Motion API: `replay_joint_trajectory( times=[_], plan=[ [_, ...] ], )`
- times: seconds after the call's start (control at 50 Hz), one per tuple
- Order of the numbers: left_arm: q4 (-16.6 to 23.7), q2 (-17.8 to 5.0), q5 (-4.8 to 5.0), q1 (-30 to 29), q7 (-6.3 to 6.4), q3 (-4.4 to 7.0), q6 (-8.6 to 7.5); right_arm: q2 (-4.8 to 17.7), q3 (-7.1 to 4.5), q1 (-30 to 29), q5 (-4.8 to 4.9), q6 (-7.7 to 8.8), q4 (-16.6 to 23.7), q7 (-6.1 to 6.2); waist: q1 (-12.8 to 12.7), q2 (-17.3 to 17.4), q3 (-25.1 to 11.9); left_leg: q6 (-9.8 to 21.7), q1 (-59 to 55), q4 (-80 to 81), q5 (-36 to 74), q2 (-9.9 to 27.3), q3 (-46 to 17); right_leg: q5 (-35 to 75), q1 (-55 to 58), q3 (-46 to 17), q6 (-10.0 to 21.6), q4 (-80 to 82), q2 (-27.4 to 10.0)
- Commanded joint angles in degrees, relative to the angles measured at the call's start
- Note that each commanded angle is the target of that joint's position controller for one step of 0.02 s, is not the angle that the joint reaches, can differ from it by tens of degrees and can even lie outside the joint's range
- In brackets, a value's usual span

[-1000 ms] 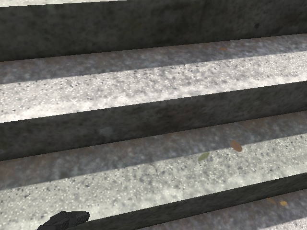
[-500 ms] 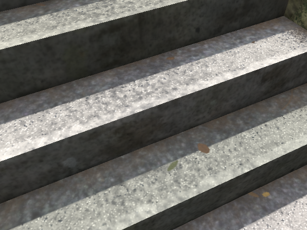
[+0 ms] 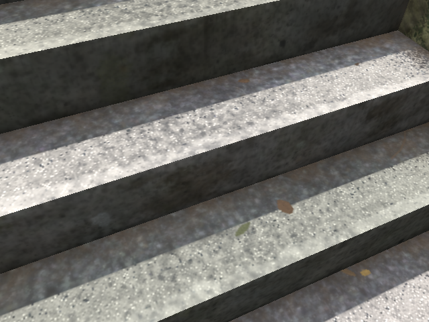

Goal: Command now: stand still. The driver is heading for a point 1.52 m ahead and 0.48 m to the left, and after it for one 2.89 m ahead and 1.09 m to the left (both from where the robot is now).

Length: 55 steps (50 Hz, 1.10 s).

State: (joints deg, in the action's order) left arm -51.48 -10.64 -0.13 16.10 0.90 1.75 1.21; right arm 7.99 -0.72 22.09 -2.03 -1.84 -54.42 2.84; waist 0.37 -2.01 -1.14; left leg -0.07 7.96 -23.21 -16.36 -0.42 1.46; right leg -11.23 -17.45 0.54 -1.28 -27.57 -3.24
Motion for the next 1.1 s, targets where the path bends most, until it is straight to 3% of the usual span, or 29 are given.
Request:
replay_joint_trajectory(
  times=[0.02, 0.28, 0.68, 0.72, 0.76, 0.82, 0.86, 0.88, 0.92, 0.94, 0.96, 0.98, 1.0, 1.02, 1.04, 1.08, 1.1],
  plan=[
    [1.8, -3.3, 0.07, 0.3, 0.15, 0.30, -0.64, 5.4, -0.94, 3.9, -0.04, 0.20, 0.9, 0.26, 0.2, 1.0, 1.6, 4.8, 3.4, 5.6, 10.7, 4.3, -3.6, 4.5, 2.3, -1.8, 2.0, 3.8, -1.7],
    [-1.5, -3.9, 0.29, 1.9, 0.37, 0.04, -0.38, 4.9, -0.28, 6.2, 0.17, 0.02, -1.9, 0.24, -0.1, 1.5, 2.9, 4.4, 3.2, 6.4, 11.2, 3.6, -2.7, 7.2, 3.4, -1.6, 2.4, 5.0, -1.9],
    [-3.2, -4.1, 0.37, 2.5, 0.52, -0.46, -0.33, 5.1, -0.10, 8.6, 0.43, -0.01, -4.0, 0.68, -0.2, 1.3, 3.2, 3.9, 4.2, 6.2, 9.0, 3.5, -2.6, 5.7, 3.2, -1.3, 2.4, 6.0, -1.9],
    [-3.4, -5.3, 1.00, 2.9, 0.85, 0.06, -0.10, 6.7, -0.70, 8.5, 1.05, -0.06, -3.6, 0.92, 0.0, 1.6, 2.9, 5.8, 4.8, 5.3, -4.0, 2.6, -2.4, -8.9, 1.7, 0.0, 3.5, 4.5, -0.2],
    [-2.3, -5.9, 1.26, 0.7, 1.02, 0.35, -0.50, 8.7, -1.32, 6.9, 1.32, -0.08, -1.6, 1.25, 1.0, 3.2, 6.3, 8.7, 7.3, 6.5, -18.1, 4.6, -6.4, -20.6, -5.8, 0.2, 4.7, 2.1, 0.6],
    [-0.7, -2.6, 1.30, -2.3, 0.12, -0.60, -2.64, 11.7, -2.35, 8.1, 1.09, 0.43, -0.2, 1.31, 2.7, 9.5, 7.3, 13.7, 3.2, 11.0, -22.2, 12.8, -17.5, -11.2, -14.7, 4.4, 4.1, -10.0, 3.2],
    [-0.7, -1.9, 1.58, -0.1, -0.55, -0.93, -3.49, 13.3, -3.10, 6.7, 1.79, 0.73, 0.5, 1.36, 1.5, 11.4, 6.9, 16.0, 6.1, 11.2, -22.5, 16.9, -20.8, -9.6, -13.4, 2.2, 4.7, -16.8, 0.9],
    [-0.4, -2.1, 1.65, 1.3, -0.80, -1.00, -3.81, 12.4, -2.80, 4.3, 2.10, 0.69, 1.3, 1.37, -0.1, 10.3, 8.0, 15.1, 9.0, 10.2, -20.6, 16.1, -19.6, -10.7, -10.3, 1.7, 5.5, -12.1, 0.3],
    [-2.1, -4.9, 1.42, 8.4, -0.41, -0.03, -3.88, 10.2, -1.96, 0.4, 2.07, 0.89, 2.6, 0.61, -4.0, 3.3, 9.0, 11.9, 18.9, 0.2, -12.5, 9.9, -12.8, -9.1, 5.4, 3.1, 5.7, 1.6, 2.8],
    [-4.0, -8.7, 1.14, 16.9, -0.19, 1.42, -3.96, 8.1, -1.16, -2.3, 1.48, 1.72, 3.3, -0.17, -7.7, -3.9, 5.2, 9.8, 30.0, -15.7, -3.6, 4.5, -6.6, -8.0, 18.7, -7.5, 7.0, 5.8, -4.2],
    [-5.2, -14.8, 0.40, 24.6, -0.10, 3.41, -3.56, 3.8, 0.15, -1.7, 2.11, 3.38, 4.9, -0.37, -9.5, -18.0, -1.7, 5.9, 40.9, -36.9, -6.0, -1.7, 0.7, -16.2, 29.1, -28.5, 13.9, 14.5, -15.9],
    [-4.6, -10.7, -1.23, 25.2, 0.56, 2.06, -3.84, 4.9, -0.20, 0.0, 3.39, 4.91, 2.8, -1.31, -9.4, -11.7, -6.0, 2.7, 40.6, -66.6, -8.9, -2.2, -6.0, -18.1, 26.3, -41.2, 19.1, 18.5, -22.2],
    [-4.1, -8.4, -2.16, 18.9, 1.32, 0.82, -3.87, 3.9, -0.33, -2.7, 4.52, 6.07, 4.5, -2.55, -5.5, -5.2, -1.0, 2.5, 49.4, -90.2, -7.3, -1.5, -10.6, -12.9, 22.8, -36.7, 19.0, 17.5, -23.9],
    [-3.9, -7.6, -3.25, 15.0, 1.57, 0.10, -3.90, 0.5, 1.20, -8.9, 5.12, 7.30, 8.5, -2.84, -4.8, -3.7, 1.9, 3.3, 60.3, -108.8, -4.6, -1.5, -11.3, -7.0, 22.8, -29.8, 17.6, 16.7, -23.4],
    [-4.4, -5.8, -3.00, 14.6, 1.27, -0.62, -4.30, -0.5, 2.17, -12.2, 4.80, 8.20, 11.9, -3.07, -3.9, 1.1, 3.5, 4.0, 67.6, -112.9, -3.0, -0.2, -11.6, -3.0, 25.3, -21.8, 15.2, 15.1, -20.8],
    [-6.6, 0.4, -3.94, 15.3, -0.11, -2.52, -4.07, -2.5, 3.87, -16.2, 5.04, 8.14, 16.5, -4.39, -3.1, 3.5, 4.8, 6.7, 76.3, -120.5, -3.9, 0.5, -12.3, 3.8, 26.0, -10.7, 11.0, 12.7, -16.8],
    [-7.5, 1.6, -3.80, 15.4, -0.24, -3.01, -3.69, -4.6, 5.15, -16.5, 5.33, 7.54, 18.0, -5.07, -2.3, 2.8, 4.7, 7.9, 80.0, -126.9, -5.0, 0.3, -12.7, 4.1, 24.6, -8.3, 9.7, 12.7, -17.2]
  ],
)
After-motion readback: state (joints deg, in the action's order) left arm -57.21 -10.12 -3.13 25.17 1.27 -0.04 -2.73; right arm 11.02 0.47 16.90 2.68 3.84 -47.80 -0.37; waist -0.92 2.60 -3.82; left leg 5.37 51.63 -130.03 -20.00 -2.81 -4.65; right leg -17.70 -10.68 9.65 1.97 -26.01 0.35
